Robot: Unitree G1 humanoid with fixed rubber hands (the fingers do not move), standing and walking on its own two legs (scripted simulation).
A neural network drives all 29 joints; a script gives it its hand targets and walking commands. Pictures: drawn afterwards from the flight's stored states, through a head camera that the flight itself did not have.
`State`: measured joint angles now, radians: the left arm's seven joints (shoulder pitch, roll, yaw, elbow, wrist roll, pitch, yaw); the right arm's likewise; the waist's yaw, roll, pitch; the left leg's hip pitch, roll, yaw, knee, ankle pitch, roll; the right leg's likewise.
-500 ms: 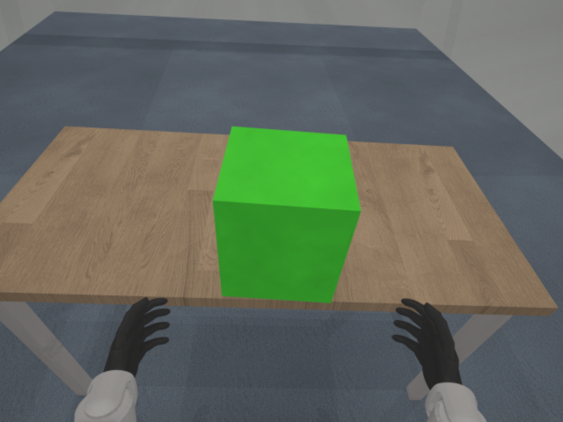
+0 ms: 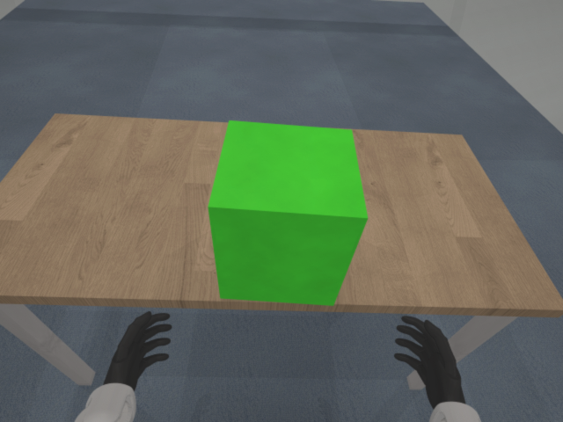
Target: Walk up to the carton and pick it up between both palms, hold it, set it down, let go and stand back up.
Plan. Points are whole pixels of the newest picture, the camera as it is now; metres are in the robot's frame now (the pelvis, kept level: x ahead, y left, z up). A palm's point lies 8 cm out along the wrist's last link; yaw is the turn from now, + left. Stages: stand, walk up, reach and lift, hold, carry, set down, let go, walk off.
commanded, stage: set down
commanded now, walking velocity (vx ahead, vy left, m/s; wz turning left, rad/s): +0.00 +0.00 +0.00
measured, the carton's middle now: (283, 217) +0.45 +0.01 +0.01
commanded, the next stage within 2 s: let go in 1.02 s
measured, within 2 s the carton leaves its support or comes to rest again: neither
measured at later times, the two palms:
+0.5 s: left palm (118, 398) +0.16 +0.21 -0.04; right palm (437, 407) +0.16 -0.21 -0.03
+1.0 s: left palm (122, 399) +0.17 +0.22 -0.07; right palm (433, 417) +0.16 -0.21 -0.06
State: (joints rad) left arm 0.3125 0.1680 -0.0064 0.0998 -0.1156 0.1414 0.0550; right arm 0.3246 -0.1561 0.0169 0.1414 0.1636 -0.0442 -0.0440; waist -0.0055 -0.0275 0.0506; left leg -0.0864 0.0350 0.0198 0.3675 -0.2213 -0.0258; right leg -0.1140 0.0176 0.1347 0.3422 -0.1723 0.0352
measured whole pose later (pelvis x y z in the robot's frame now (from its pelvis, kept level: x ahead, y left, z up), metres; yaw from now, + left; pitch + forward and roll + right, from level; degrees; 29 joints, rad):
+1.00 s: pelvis +0.01 +0.00 +0.00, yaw +0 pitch -4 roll +0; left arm 0.27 0.17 -0.01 0.38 -0.04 0.13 0.05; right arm 0.29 -0.18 0.02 0.47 0.02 -0.13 0.01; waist -0.01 0.00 0.06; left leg -0.06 0.03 0.02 0.37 -0.24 -0.03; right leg -0.09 0.02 0.13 0.34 -0.19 0.04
